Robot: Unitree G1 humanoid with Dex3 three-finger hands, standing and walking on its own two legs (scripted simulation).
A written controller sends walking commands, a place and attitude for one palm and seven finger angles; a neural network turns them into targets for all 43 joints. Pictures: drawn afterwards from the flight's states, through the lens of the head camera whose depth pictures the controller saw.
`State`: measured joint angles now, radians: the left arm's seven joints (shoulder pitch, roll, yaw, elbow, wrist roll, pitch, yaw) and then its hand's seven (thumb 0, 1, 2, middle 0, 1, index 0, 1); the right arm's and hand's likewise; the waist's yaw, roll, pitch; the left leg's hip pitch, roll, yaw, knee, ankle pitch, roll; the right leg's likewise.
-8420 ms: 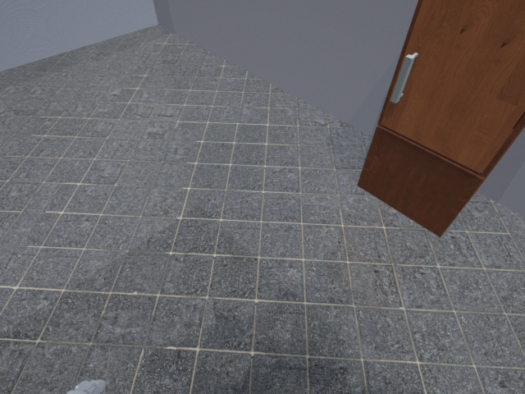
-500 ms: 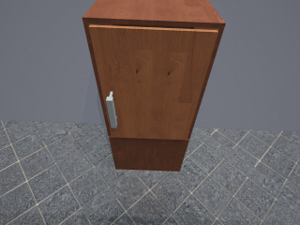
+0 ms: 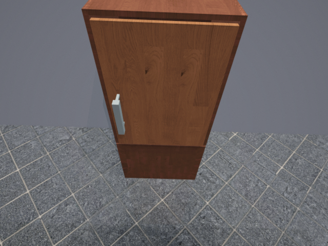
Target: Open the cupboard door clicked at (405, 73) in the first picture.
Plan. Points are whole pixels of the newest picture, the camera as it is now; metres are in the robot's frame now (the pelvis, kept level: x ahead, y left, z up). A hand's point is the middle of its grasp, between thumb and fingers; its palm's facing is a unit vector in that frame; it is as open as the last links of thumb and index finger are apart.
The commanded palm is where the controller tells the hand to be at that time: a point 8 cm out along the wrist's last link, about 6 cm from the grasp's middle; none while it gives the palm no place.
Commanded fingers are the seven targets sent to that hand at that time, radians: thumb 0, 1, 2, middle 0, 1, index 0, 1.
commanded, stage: look again from close up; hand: left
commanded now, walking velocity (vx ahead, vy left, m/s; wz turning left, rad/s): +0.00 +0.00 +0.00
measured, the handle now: (119, 114) +0.60 +0.21 -0.11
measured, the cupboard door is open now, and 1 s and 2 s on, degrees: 0 0 0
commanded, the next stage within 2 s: shuffle to correct the standing spot in 0.32 s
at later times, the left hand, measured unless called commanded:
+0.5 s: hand out of the picture +0.01 +0.16 -0.18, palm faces +0.01 -0.98 -0.17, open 7.4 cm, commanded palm none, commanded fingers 0.00 0.90 0.90 -0.20 -0.30 -0.20 -0.30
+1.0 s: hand out of the picture +0.11 +0.18 -0.18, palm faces +0.02 -0.98 -0.21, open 7.3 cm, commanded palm none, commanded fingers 0.00 0.90 0.90 -0.20 -0.30 -0.20 -0.30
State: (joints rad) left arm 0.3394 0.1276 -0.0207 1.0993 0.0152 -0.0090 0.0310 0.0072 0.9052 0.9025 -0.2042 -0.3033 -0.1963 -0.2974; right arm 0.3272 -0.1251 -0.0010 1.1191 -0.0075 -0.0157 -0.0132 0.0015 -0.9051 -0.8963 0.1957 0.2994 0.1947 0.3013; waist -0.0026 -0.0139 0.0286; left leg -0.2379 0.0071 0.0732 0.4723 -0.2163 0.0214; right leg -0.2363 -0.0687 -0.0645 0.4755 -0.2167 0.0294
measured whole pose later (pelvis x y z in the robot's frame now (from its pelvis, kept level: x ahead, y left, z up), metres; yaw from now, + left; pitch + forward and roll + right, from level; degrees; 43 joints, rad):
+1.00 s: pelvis +0.09 +0.00 -0.01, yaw -1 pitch +0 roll +1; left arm 0.26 0.16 0.02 1.07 0.01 -0.01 0.04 0.02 0.94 0.90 -0.20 -0.30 -0.20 -0.30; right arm 0.36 -0.08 0.00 1.14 -0.01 -0.02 -0.05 0.00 -0.90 -0.90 0.20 0.30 0.20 0.30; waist -0.02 -0.01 0.06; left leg -0.13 -0.01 0.08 0.50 -0.37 0.02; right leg -0.27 -0.05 -0.08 0.58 -0.29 -0.01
